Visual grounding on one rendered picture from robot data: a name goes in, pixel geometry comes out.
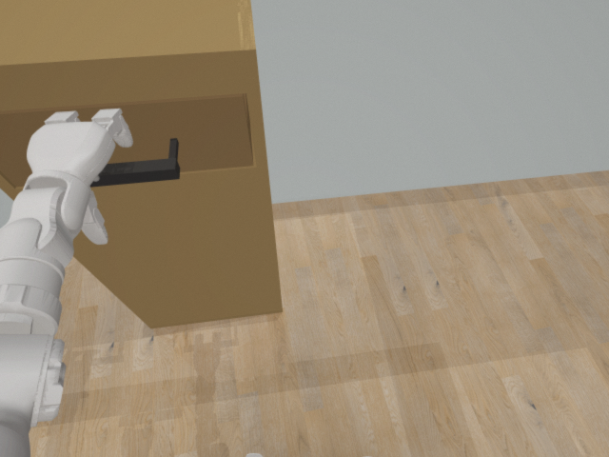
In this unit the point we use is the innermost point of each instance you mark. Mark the cabinet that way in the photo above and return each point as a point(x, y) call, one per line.
point(191, 250)

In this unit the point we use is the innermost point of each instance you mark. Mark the robot left hand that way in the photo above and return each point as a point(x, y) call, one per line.
point(81, 149)

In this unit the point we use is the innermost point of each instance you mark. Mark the robot left upper arm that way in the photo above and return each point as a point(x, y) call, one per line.
point(31, 385)

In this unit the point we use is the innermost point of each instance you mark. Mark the handle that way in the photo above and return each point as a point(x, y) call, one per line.
point(141, 171)

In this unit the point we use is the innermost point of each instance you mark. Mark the drawer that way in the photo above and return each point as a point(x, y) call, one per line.
point(213, 132)

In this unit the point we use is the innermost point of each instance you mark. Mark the left robot forearm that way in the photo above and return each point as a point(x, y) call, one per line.
point(36, 245)

